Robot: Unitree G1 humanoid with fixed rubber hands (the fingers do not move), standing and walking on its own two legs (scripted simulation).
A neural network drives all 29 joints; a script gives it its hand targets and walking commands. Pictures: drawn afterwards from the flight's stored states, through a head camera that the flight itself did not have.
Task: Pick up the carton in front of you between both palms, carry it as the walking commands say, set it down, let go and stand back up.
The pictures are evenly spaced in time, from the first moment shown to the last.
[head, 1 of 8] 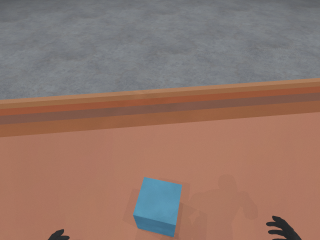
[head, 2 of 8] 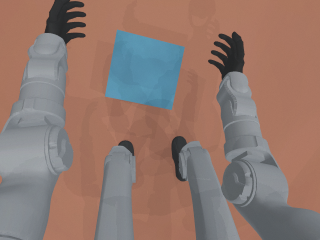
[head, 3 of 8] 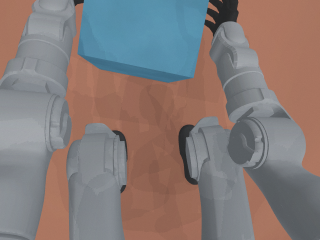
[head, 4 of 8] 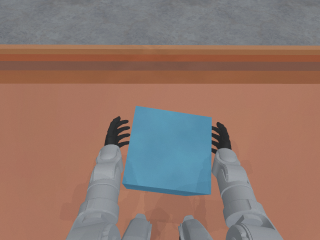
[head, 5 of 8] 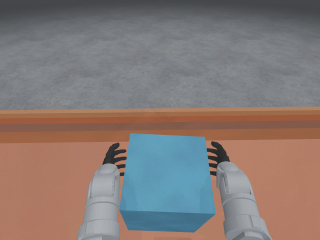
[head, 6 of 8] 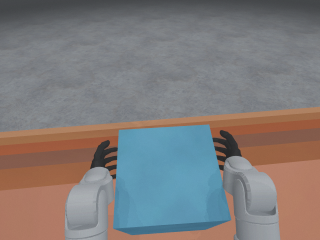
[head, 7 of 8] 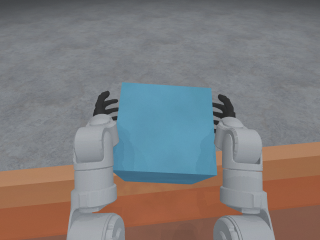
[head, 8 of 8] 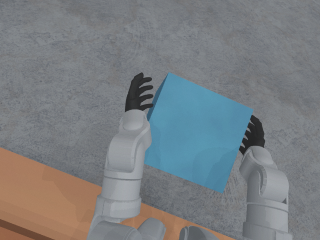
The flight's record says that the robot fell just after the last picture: yes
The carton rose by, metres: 0.67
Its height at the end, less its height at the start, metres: -0.23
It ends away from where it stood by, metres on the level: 2.44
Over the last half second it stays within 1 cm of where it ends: no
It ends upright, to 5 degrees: no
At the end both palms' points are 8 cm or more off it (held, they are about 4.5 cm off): no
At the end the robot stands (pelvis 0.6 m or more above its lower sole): yes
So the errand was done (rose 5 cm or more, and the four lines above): no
